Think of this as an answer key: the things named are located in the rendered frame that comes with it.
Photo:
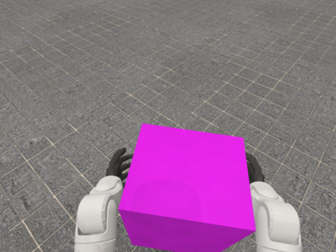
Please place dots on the left robot hand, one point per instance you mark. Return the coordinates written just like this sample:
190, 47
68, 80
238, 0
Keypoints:
115, 168

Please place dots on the carton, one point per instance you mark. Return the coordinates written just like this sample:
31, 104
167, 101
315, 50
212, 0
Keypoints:
187, 191

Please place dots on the right robot forearm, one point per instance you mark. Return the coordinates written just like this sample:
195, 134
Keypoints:
277, 222

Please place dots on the left robot forearm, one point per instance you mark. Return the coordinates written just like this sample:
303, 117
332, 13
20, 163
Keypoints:
96, 223

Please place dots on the right robot hand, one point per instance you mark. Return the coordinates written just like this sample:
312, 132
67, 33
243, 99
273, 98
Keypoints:
254, 169

